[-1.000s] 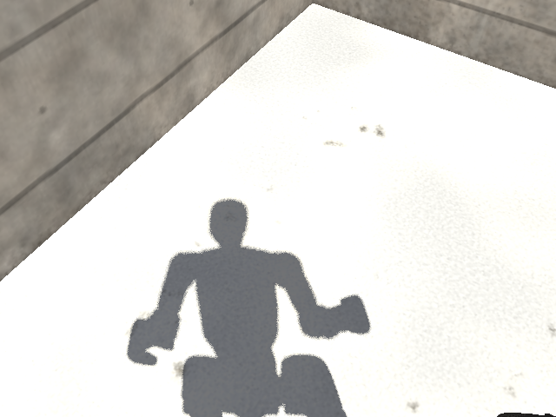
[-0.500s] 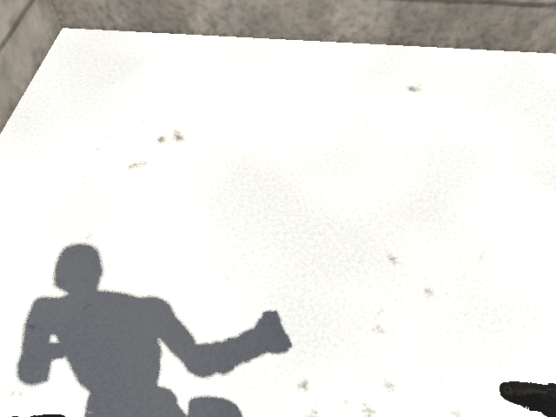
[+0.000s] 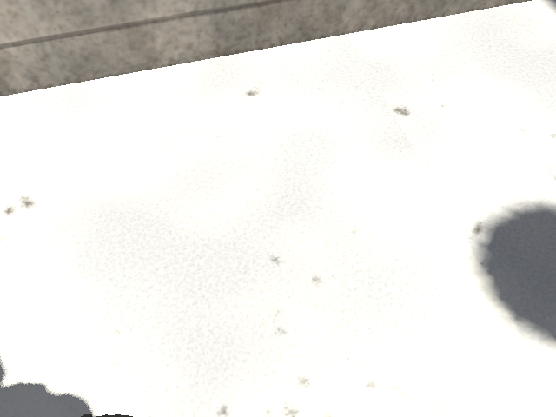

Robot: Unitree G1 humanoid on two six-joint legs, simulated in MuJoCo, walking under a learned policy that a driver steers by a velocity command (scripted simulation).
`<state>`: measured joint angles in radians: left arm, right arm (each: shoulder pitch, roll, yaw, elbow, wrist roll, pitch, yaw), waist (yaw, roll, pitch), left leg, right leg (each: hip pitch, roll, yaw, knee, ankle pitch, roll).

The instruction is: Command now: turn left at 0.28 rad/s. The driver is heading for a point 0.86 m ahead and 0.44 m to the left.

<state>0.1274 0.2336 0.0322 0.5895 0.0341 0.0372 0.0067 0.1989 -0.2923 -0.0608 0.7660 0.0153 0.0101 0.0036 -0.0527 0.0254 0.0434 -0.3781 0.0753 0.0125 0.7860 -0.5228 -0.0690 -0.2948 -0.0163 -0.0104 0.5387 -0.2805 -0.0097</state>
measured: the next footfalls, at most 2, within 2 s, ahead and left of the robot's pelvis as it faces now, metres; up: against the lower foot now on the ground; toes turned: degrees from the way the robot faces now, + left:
left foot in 0.38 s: +0.01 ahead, +0.13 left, +0.00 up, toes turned +24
right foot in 0.88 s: +0.21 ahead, +0.02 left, +0.00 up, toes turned +52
